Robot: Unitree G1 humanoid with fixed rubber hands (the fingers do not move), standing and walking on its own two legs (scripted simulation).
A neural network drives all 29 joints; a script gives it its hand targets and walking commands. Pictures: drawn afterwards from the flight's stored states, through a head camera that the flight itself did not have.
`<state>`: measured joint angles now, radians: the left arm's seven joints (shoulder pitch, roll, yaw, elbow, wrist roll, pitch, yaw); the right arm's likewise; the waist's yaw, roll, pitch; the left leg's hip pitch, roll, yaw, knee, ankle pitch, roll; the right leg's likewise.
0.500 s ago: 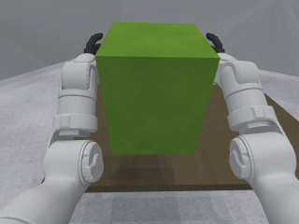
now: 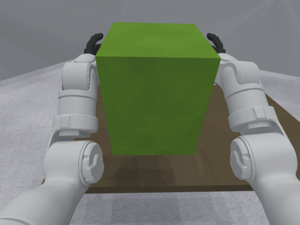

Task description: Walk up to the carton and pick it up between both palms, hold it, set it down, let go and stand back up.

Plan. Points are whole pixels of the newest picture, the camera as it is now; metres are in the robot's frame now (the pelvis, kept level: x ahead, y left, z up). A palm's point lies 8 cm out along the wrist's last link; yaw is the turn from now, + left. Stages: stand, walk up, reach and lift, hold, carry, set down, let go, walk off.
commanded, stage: hold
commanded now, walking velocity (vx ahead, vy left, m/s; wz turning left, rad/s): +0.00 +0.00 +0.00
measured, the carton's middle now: (153, 88) +0.35 +0.01 +0.28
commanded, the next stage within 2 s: set down in 1.74 s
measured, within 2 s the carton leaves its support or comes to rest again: neither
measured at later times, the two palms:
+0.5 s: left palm (92, 63) +0.36 +0.15 +0.33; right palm (215, 63) +0.37 -0.14 +0.34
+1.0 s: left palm (92, 63) +0.36 +0.15 +0.33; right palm (215, 63) +0.37 -0.14 +0.34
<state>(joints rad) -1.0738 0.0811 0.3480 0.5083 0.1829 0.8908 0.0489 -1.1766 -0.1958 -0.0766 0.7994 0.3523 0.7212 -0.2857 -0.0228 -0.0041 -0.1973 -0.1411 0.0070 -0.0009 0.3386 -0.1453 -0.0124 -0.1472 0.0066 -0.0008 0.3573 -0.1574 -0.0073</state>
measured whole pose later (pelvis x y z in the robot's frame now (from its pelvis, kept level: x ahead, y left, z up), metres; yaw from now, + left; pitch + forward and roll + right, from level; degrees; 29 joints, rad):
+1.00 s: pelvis +0.00 +0.00 +0.00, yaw +0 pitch -3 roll +0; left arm -1.07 0.08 0.35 0.51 0.18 0.89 0.05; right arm -1.18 -0.20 -0.08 0.80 0.35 0.72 -0.29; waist -0.02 0.00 -0.20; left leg -0.14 0.01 0.00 0.34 -0.15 -0.01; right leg -0.15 0.01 0.00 0.36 -0.16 -0.01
